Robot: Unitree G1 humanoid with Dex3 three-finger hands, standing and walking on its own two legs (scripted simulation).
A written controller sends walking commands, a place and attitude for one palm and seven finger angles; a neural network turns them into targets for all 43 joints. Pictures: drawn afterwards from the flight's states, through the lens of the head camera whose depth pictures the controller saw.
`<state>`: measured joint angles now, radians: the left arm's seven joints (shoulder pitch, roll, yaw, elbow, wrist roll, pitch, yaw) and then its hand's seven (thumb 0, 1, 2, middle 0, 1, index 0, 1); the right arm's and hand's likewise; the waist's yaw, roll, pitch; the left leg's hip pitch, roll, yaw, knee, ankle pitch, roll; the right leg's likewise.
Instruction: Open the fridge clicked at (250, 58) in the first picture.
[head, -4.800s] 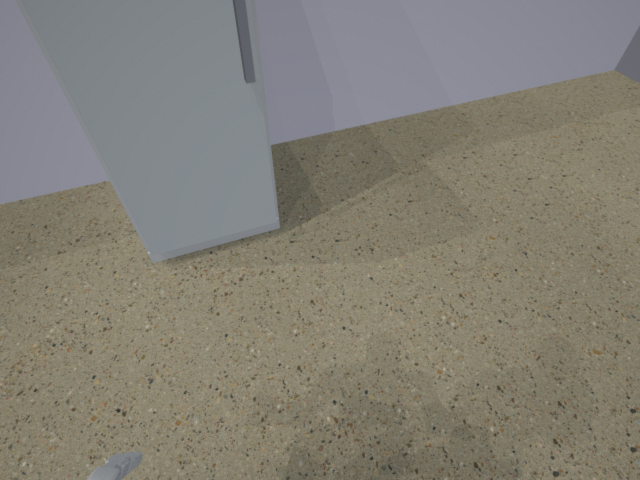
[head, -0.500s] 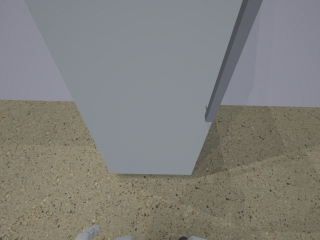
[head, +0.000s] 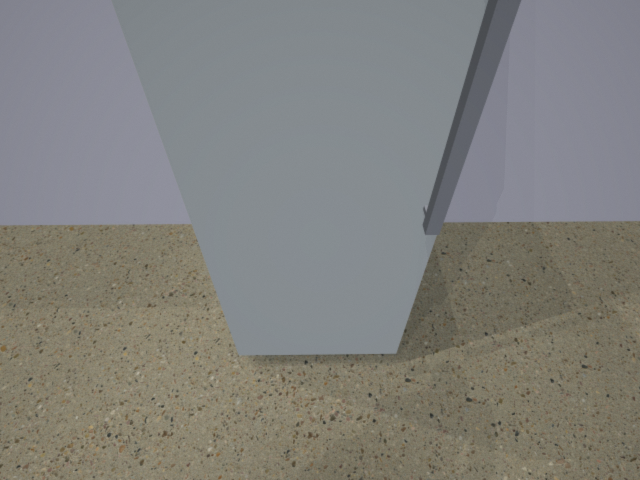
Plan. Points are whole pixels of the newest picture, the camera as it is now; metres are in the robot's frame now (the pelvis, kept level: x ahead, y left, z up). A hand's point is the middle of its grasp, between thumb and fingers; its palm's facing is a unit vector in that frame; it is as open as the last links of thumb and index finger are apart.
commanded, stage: come to a stop and stand still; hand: right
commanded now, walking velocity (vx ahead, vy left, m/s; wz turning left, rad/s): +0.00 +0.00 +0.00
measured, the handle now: (455, 132) +0.57 -0.18 +0.15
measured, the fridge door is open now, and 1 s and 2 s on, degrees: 0 0 0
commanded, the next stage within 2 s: look again from close up in 1.04 s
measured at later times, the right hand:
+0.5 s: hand out of the picture -0.04 -0.18 -0.18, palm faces +0.02 +0.98 -0.18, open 7.4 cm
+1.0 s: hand out of the picture +0.02 -0.27 -0.16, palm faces +0.04 +0.95 -0.30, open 7.4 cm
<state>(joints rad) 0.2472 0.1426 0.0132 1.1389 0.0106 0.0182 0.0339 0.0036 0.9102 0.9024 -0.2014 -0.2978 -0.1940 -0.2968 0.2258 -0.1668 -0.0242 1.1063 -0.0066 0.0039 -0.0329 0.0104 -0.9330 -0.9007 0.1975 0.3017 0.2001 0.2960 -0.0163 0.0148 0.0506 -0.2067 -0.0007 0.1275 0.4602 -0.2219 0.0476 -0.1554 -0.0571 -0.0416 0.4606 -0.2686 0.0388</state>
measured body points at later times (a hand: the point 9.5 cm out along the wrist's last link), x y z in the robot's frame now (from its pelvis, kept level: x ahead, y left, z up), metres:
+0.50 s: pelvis -0.03 -0.02 +0.00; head -0.02 -0.02 +0.45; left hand -0.06 +0.20 -0.16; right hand -0.04 -0.24 -0.16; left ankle +0.02 +0.08 -0.74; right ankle -0.01 -0.14 -0.74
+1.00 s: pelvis -0.03 -0.04 +0.00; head -0.05 -0.04 +0.45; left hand +0.04 +0.22 -0.14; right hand +0.02 -0.31 -0.14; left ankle +0.02 +0.08 -0.74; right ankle -0.01 -0.14 -0.74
